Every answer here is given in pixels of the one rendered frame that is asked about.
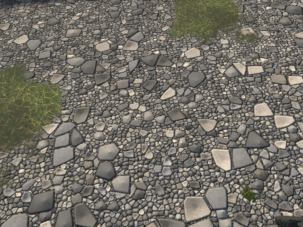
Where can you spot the right robot hand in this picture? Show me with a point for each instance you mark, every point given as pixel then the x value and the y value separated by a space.
pixel 289 221

